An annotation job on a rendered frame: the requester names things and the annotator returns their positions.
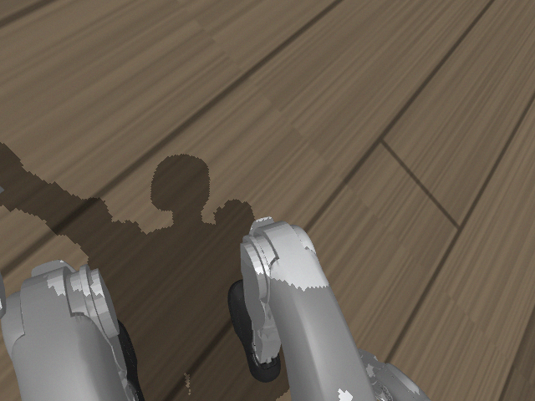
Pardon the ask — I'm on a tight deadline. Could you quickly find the right robot hand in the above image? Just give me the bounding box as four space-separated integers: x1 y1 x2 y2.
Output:
358 348 431 401

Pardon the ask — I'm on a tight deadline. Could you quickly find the left robot foot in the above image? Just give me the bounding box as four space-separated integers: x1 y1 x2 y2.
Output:
117 319 145 401

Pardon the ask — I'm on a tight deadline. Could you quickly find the right robot foot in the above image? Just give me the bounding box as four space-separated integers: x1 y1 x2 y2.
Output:
227 279 281 383

